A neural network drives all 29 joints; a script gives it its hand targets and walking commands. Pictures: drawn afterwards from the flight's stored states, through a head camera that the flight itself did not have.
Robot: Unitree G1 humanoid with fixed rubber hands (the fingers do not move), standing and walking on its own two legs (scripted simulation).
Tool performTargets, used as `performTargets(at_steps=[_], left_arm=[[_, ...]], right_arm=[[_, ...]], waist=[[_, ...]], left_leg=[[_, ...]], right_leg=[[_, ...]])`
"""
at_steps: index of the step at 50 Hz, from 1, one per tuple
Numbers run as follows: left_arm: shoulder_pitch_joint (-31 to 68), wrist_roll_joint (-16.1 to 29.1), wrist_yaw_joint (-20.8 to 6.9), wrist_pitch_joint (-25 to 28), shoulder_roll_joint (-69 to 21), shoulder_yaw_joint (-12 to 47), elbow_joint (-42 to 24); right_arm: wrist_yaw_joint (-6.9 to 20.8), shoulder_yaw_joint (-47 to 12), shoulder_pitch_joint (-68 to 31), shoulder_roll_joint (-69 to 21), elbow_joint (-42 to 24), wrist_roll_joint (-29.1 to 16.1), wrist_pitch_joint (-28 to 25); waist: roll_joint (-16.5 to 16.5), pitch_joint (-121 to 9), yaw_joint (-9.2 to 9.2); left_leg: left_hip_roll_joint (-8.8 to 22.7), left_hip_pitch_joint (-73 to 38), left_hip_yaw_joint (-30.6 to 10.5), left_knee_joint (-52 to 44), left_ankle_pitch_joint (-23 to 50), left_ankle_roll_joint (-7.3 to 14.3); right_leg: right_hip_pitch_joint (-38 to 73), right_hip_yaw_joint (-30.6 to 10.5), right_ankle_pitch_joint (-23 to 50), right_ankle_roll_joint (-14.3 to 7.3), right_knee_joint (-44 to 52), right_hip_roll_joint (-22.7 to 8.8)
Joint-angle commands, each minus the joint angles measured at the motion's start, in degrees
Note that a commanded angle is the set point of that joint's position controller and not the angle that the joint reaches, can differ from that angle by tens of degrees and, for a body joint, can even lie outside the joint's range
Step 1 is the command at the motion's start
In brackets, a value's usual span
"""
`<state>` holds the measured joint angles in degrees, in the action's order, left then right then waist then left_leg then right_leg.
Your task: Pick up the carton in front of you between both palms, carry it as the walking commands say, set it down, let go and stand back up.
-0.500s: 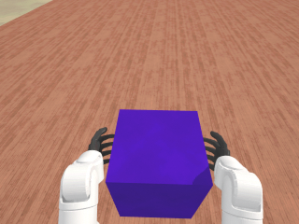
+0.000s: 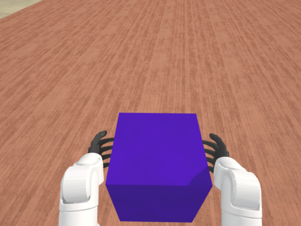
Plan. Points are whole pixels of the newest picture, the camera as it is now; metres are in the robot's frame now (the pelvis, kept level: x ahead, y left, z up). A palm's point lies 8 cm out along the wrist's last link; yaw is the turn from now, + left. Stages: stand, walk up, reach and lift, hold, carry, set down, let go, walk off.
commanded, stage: carry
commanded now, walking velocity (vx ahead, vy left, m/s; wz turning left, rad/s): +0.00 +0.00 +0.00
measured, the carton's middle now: (156, 169) +0.29 +0.00 +0.00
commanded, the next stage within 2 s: hold in 1.60 s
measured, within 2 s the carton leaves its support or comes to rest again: neither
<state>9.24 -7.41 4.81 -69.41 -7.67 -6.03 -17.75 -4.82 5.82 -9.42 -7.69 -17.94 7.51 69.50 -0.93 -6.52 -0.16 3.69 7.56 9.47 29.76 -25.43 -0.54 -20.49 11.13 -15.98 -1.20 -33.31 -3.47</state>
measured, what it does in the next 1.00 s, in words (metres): shifts its weight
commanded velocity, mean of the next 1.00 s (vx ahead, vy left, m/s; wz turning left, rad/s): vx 0.00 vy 0.00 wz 0.00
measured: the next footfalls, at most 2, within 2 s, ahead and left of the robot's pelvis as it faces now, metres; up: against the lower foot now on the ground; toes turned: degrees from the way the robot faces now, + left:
none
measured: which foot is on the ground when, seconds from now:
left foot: down 0.00-1.00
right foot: down 0.00-1.00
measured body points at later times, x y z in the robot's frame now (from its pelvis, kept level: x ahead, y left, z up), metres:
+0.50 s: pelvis -0.05 +0.01 +0.00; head -0.08 +0.01 +0.45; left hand +0.23 +0.16 +0.05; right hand +0.23 -0.15 +0.05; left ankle -0.11 +0.10 -0.73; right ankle +0.01 -0.11 -0.73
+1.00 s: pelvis -0.06 +0.01 +0.00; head -0.08 +0.01 +0.45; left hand +0.24 +0.17 +0.04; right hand +0.24 -0.14 +0.04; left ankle -0.11 +0.10 -0.73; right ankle +0.01 -0.11 -0.73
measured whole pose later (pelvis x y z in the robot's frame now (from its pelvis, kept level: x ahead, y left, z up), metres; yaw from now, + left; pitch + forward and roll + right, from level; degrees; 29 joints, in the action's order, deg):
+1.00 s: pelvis -0.06 +0.01 +0.00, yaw +0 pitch +1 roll +0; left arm 13.1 -14.0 1.8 -41.5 -8.3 -10.2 10.0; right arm -1.8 9.8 -12.8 -8.3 9.6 13.9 41.4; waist -0.4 -4.3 0.0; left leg 2.0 11.6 10.5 31.3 -21.1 1.8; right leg -22.2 10.0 -7.9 -0.7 -29.0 -5.0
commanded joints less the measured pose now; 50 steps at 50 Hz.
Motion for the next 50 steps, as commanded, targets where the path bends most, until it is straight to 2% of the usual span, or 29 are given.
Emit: performTargets(at_steps=[1, 6, 14, 21, 26, 32, 36, 40, 44, 50], left_arm=[[25.36, 23.85, -15.13, 0.25, -52.95, 40.88, -2.53], [25.05, 22.66, -15.51, 2.13, -53.37, 41.22, 0.71], [25.09, 19.55, -15.57, 8.15, -51.78, 39.49, 4.65], [23.83, 15.45, -15.56, 14.31, -48.54, 35.63, 9.55], [25.37, 11.60, -15.67, 20.23, -47.58, 31.09, 15.43], [29.19, 7.15, -16.35, 28.12, -49.27, 24.96, 24.74], [31.63, 5.69, -17.14, 32.35, -51.97, 23.21, 28.93], [31.61, 5.98, -17.47, 33.43, -53.76, 24.38, 29.16], [29.52, 7.98, -17.25, 31.35, -53.98, 27.75, 25.74], [28.01, 7.95, -16.92, 29.51, -52.02, 27.55, 24.49]], right_arm=[[15.06, -40.39, -24.54, -52.81, -2.01, -23.61, -0.28], [15.53, -41.20, -24.61, -53.37, 0.94, -22.73, -2.23], [15.55, -39.45, -24.59, -51.90, 5.14, -19.59, -8.25], [15.34, -35.45, -22.99, -48.84, 10.08, -15.20, -14.48], [15.34, -31.11, -24.31, -48.10, 15.59, -11.51, -20.24], [15.98, -25.24, -28.32, -49.75, 24.69, -7.19, -28.11], [16.77, -23.67, -30.94, -52.37, 28.89, -5.80, -32.41], [17.13, -24.85, -30.89, -54.08, 29.27, -6.13, -33.45], [16.94, -28.08, -28.71, -54.36, 25.91, -8.07, -31.35], [16.62, -27.69, -27.21, -52.45, 24.57, -7.98, -29.47]], waist=[[-0.25, -13.40, 0.32], [0.54, -11.76, 0.31], [0.64, -9.45, 0.17], [0.65, -9.09, 0.09], [0.80, -8.68, 0.08], [0.88, -9.18, 0.09], [0.94, -10.50, 0.14], [1.03, -12.41, 0.15], [1.03, -13.45, 0.16], [0.80, -12.18, 0.16]], left_leg=[[6.14, -0.74, -3.35, -1.50, 35.58, 0.29], [5.71, 1.12, -3.61, -2.97, 28.10, 0.53], [5.53, 3.39, -4.45, -5.78, 18.61, 1.43], [5.42, 4.85, -4.69, -6.77, 15.17, 1.92], [5.43, 5.98, -5.09, -7.41, 12.56, 2.11], [5.33, 6.65, -5.51, -7.64, 10.87, 2.27], [5.17, 6.09, -5.51, -6.97, 12.24, 2.38], [5.03, 4.83, -5.19, -5.63, 15.34, 2.41], [5.05, 4.17, -4.86, -4.40, 18.07, 2.35], [5.27, 4.83, -4.98, -4.50, 18.74, 2.42]], right_leg=[[10.85, -5.61, 29.55, -1.00, 0.78, -5.88], [10.86, -6.18, 27.96, -1.03, 2.37, -6.36], [9.81, -6.82, 19.87, -0.82, 5.34, -6.23], [9.38, -6.98, 16.94, -0.68, 6.45, -6.09], [9.01, -7.16, 14.93, -0.48, 7.11, -6.03], [9.12, -7.15, 13.81, -0.37, 7.39, -5.93], [9.60, -7.01, 14.86, -0.44, 7.18, -5.95], [10.24, -6.86, 17.67, -0.50, 6.54, -6.14], [10.33, -6.75, 19.85, -0.44, 5.91, -6.34], [9.46, -6.62, 19.26, -0.25, 5.70, -6.27]])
